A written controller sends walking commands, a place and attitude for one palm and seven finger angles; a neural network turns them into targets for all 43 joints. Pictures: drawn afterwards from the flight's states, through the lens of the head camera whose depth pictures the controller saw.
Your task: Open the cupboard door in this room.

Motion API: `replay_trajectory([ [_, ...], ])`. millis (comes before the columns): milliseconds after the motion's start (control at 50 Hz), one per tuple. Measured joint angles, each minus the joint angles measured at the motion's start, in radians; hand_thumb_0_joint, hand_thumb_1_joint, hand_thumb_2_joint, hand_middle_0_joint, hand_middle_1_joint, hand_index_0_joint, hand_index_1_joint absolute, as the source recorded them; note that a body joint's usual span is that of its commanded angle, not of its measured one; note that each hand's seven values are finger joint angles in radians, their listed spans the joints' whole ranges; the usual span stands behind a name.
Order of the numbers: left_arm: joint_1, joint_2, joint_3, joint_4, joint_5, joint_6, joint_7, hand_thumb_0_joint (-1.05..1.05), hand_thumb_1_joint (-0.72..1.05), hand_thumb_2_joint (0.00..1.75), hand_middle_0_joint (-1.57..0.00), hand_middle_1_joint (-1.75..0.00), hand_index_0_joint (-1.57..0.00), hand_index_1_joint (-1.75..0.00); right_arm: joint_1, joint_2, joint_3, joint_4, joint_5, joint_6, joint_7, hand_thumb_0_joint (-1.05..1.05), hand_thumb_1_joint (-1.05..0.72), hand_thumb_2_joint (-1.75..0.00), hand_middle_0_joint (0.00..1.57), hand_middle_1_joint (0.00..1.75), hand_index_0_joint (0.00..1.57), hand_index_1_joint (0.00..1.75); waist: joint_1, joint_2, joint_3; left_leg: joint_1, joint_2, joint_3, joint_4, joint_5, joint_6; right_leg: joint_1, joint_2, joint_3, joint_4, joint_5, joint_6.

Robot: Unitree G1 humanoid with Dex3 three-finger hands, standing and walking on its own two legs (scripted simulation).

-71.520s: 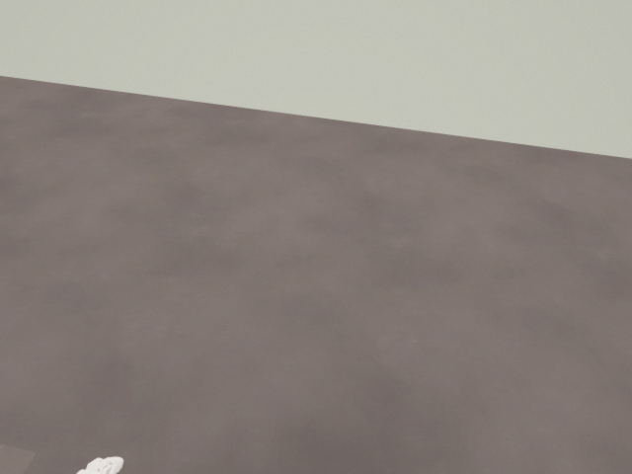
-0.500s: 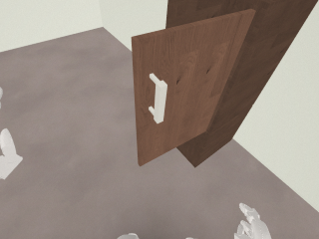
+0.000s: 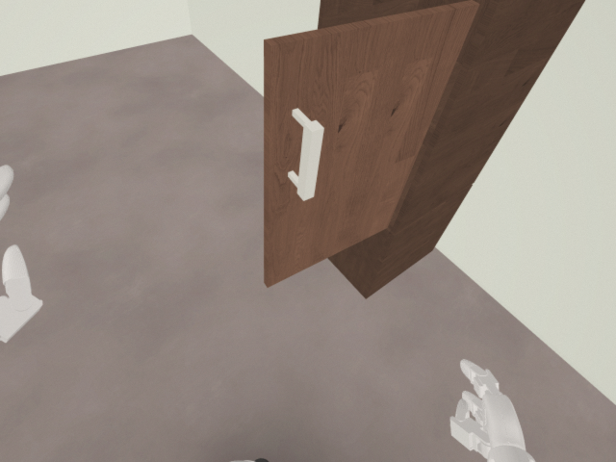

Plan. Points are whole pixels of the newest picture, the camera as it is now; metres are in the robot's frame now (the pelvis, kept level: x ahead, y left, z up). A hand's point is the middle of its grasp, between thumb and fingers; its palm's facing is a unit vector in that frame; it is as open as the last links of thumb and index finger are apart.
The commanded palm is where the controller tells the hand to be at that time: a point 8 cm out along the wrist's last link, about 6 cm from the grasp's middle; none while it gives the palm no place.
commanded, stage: stop stepping back and stand still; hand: left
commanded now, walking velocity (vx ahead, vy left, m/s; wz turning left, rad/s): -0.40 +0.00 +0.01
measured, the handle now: (302, 156) +0.54 +0.06 +0.08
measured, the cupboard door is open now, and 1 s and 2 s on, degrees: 85 85 85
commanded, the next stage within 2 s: let the arm hang, fingers relaxed in 0.74 s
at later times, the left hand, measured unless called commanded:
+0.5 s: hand out of the picture +0.10 +0.26 +0.16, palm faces +0.49 -0.78 -0.40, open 7.4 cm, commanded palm +0.03 +0.29 +0.18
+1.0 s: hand out of the picture +0.04 +0.24 -0.06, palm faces +0.14 -0.90 -0.42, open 7.4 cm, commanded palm none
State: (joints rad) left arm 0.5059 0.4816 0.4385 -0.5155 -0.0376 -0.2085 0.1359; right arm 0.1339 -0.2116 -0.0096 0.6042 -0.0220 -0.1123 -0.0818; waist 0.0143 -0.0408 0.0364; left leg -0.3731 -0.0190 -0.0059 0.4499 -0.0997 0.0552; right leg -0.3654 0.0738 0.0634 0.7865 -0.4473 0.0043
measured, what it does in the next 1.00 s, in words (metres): walks backwards: right foot, then left foot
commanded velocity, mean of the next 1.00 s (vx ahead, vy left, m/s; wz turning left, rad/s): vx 0.11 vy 0.00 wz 0.00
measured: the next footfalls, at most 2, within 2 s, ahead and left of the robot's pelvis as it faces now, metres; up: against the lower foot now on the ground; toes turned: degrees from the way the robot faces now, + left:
right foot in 0.24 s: -0.10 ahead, -0.11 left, +0.00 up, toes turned +1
left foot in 0.42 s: -0.05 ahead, +0.11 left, +0.00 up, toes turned +2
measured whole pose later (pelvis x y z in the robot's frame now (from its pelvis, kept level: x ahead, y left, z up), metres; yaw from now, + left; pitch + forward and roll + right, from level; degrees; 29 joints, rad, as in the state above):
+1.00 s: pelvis -0.14 -0.01 -0.01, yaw +3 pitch +0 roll +1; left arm 0.23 0.31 0.11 0.44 0.03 0.02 0.02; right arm 0.14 -0.30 -0.01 0.82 -0.03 -0.04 -0.01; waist -0.01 0.06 -0.03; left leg -0.35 -0.02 -0.01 0.58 -0.22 0.01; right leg -0.27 -0.01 -0.05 0.62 -0.35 -0.02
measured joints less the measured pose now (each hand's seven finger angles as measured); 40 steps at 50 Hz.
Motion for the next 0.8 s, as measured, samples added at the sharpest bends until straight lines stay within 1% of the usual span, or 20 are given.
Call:
replay_trajectory([
  [60,0.032,-0.014,-0.015,-0.036,-0.007,0.019,0.008,0.01,0.89,0.90,-0.21,-0.30,-0.21,-0.30,0.014,0.016,0.012,0.004,0.001,-0.028,0.019,0.01,-0.91,-0.90,0.21,0.30,0.20,0.30,0.006,0.008,-0.002,0.007,0.022,-0.004,-0.067,0.060,-0.003,-0.007,0.009,-0.017,0.114,-0.030,0.006],
  [100,0.055,-0.020,-0.027,-0.063,-0.008,0.035,0.011,0.01,0.89,0.90,-0.21,-0.30,-0.21,-0.30,0.023,0.029,0.023,0.009,0.001,-0.035,0.025,0.01,-0.91,-0.90,0.21,0.30,0.20,0.30,0.007,0.008,-0.011,0.008,0.032,-0.004,-0.103,0.095,-0.008,0.018,0.001,-0.031,0.127,-0.035,0.006],
  [160,0.074,-0.019,-0.039,-0.076,-0.009,0.054,0.020,0.01,0.89,0.90,-0.21,-0.30,-0.21,-0.30,0.044,0.050,0.039,0.012,-0.004,-0.032,0.021,0.01,-0.90,-0.90,0.21,0.30,0.20,0.31,-0.003,0.007,-0.032,0.003,0.036,-0.014,-0.158,0.129,-0.024,0.109,-0.012,-0.062,0.014,-0.072,-0.008],
  [200,0.081,-0.008,-0.033,-0.074,-0.010,0.064,0.025,0.01,0.89,0.90,-0.21,-0.30,-0.21,-0.30,0.058,0.062,0.047,0.009,-0.009,-0.025,0.019,0.01,-0.90,-0.90,0.21,0.30,0.20,0.31,-0.016,0.001,-0.048,-0.018,0.026,-0.019,-0.174,0.104,-0.047,0.200,-0.014,-0.091,-0.167,-0.088,-0.028],
  [220,0.091,0.006,-0.018,-0.080,-0.013,0.066,0.026,0.01,0.89,0.90,-0.21,-0.30,-0.21,-0.30,0.061,0.067,0.052,0.002,-0.010,-0.020,0.021,0.01,-0.90,-0.90,0.21,0.30,0.20,0.31,-0.018,-0.018,-0.055,-0.049,0.012,-0.004,-0.145,0.058,-0.059,0.242,-0.029,-0.096,-0.278,-0.065,-0.047],
  [240,0.103,0.017,0.001,-0.091,-0.016,0.062,0.027,0.01,0.89,0.90,-0.21,-0.30,-0.21,-0.30,0.057,0.066,0.058,-0.005,-0.011,-0.016,0.022,0.01,-0.90,-0.90,0.21,0.30,0.20,0.31,-0.008,-0.039,-0.058,-0.101,-0.003,0.015,-0.070,-0.011,-0.072,0.255,-0.050,-0.079,-0.363,-0.006,-0.067],
  [260,0.103,0.007,0.002,-0.095,-0.018,0.058,0.023,0.01,0.89,0.90,-0.21,-0.30,-0.21,-0.30,0.048,0.053,0.059,0.004,-0.014,-0.010,0.023,0.01,-0.90,-0.90,0.21,0.30,0.20,0.31,0.005,-0.021,-0.049,-0.142,0.005,0.005,0.050,-0.067,-0.078,0.238,-0.043,-0.075,-0.362,0.096,-0.068],
  [280,0.099,-0.003,-0.007,-0.091,-0.019,0.055,0.017,0.01,0.89,0.90,-0.21,-0.30,-0.21,-0.30,0.049,0.042,0.057,0.025,-0.015,-0.004,0.024,0.01,-0.90,-0.90,0.21,0.30,0.20,0.31,0.011,-0.002,-0.048,-0.168,0.011,-0.010,0.172,-0.107,-0.084,0.228,-0.032,-0.076,-0.340,0.123,-0.061],
  [320,0.082,-0.017,-0.024,-0.072,-0.017,0.047,0.007,0.01,0.89,0.90,-0.21,-0.30,-0.21,-0.30,0.082,0.031,0.050,0.065,-0.003,0.005,0.021,0.01,-0.90,-0.90,0.21,0.30,0.20,0.31,0.018,0.007,-0.074,-0.169,0.014,-0.014,0.333,-0.141,-0.085,0.232,-0.031,-0.077,-0.328,0.112,-0.046],
  [340,0.071,-0.027,-0.029,-0.055,-0.013,0.041,0.007,0.01,0.89,0.90,-0.21,-0.30,-0.21,-0.30,0.103,0.026,0.047,0.079,0.003,0.008,0.016,0.01,-0.90,-0.90,0.21,0.30,0.20,0.31,0.020,0.004,-0.090,-0.141,0.019,-0.006,0.346,-0.158,-0.078,0.237,-0.036,-0.076,-0.329,0.105,-0.040],
  [380,0.045,-0.052,-0.035,-0.015,-0.002,0.035,0.014,0.01,0.89,0.90,-0.21,-0.30,-0.21,-0.30,0.144,0.010,0.042,0.093,0.009,0.004,0.004,0.01,-0.90,-0.90,0.21,0.30,0.20,0.31,0.014,0.002,-0.117,-0.047,0.034,0.017,0.259,-0.182,-0.059,0.237,-0.048,-0.080,-0.315,0.090,-0.031],
  [420,0.014,-0.075,-0.042,0.020,0.005,0.034,0.021,0.01,0.89,0.90,-0.21,-0.30,-0.21,-0.30,0.177,-0.020,0.032,0.090,0.013,-0.009,-0.011,0.01,-0.90,-0.90,0.21,0.30,0.20,0.31,-0.006,0.027,-0.133,0.052,0.053,0.017,0.127,-0.185,-0.038,0.219,-0.050,-0.103,-0.265,0.060,-0.022],
  [480,-0.023,-0.087,-0.029,0.080,0.005,0.036,0.027,0.01,0.89,0.90,-0.21,-0.30,-0.21,-0.30,0.162,-0.024,0.021,0.100,0.018,-0.010,-0.023,0.01,-0.90,-0.90,0.21,0.30,0.20,0.31,-0.026,0.004,-0.108,0.056,0.021,0.033,0.129,-0.162,-0.042,0.189,-0.088,-0.094,-0.188,0.050,-0.010],
  [560,0.007,-0.064,-0.010,0.087,0.010,0.041,0.024,0.01,0.89,0.90,-0.21,-0.30,-0.21,-0.30,0.137,0.005,0.028,0.077,0.007,-0.035,-0.012,0.01,-0.91,-0.90,0.21,0.30,0.20,0.30,-0.050,-0.006,-0.074,0.065,0.025,0.051,0.101,-0.128,-0.051,0.142,-0.080,-0.096,-0.128,-0.002,-0.004],
  [580,0.019,-0.057,-0.010,0.075,0.011,0.040,0.022,0.01,0.89,0.90,-0.20,-0.30,-0.21,-0.30,0.136,0.011,0.032,0.067,0.006,-0.039,-0.006,0.01,-0.91,-0.90,0.21,0.30,0.20,0.30,-0.053,-0.006,-0.067,0.064,0.029,0.052,0.099,-0.122,-0.055,0.147,-0.076,-0.104,-0.164,0.019,-0.008],
  [620,0.044,-0.054,-0.024,0.053,0.016,0.030,0.014,0.01,0.89,0.90,-0.21,-0.30,-0.21,-0.30,0.136,0.014,0.036,0.051,0.005,-0.039,0.004,0.01,-0.91,-0.90,0.21,0.30,0.20,0.30,-0.061,0.016,-0.055,0.049,0.045,0.037,0.120,-0.135,-0.059,0.156,-0.057,-0.122,-0.203,0.100,-0.039],
  [680,0.078,-0.062,-0.047,0.022,0.013,0.008,0.001,0.01,0.89,0.90,-0.21,-0.30,-0.21,-0.30,0.143,0.011,0.029,0.062,0.009,-0.026,0.016,0.01,-0.91,-0.90,0.21,0.30,0.20,0.30,-0.044,0.033,-0.064,-0.016,0.040,0.012,0.303,-0.229,-0.058,0.159,-0.042,-0.126,-0.236,0.114,-0.065],
  [720,0.084,-0.071,-0.048,0.020,0.013,-0.006,0.001,0.01,0.89,0.90,-0.21,-0.30,-0.21,-0.30,0.146,0.007,0.026,0.076,0.011,-0.020,0.016,0.01,-0.91,-0.90,0.21,0.30,0.20,0.30,-0.028,0.030,-0.067,-0.021,0.036,0.019,0.347,-0.248,-0.056,0.169,-0.044,-0.118,-0.263,0.127,-0.065],
  [760,0.077,-0.077,-0.038,0.033,0.015,-0.017,0.007,0.01,0.89,0.89,-0.21,-0.30,-0.21,-0.30,0.148,0.000,0.026,0.080,0.011,-0.021,0.010,0.01,-0.91,-0.90,0.21,0.30,0.20,0.30,-0.021,0.027,-0.065,0.024,0.040,0.033,0.245,-0.206,-0.050,0.176,-0.048,-0.116,-0.274,0.133,-0.061],
  [800,0.060,-0.083,-0.033,0.050,0.013,-0.020,0.014,0.01,0.89,0.89,-0.21,-0.30,-0.21,-0.30,0.150,-0.018,0.021,0.070,0.011,-0.030,0.003,0.01,-0.91,-0.90,0.21,0.30,0.20,0.30,-0.020,0.055,-0.060,0.087,0.058,0.023,0.103,-0.127,-0.046,0.175,-0.036,-0.131,-0.263,0.125,-0.053],
])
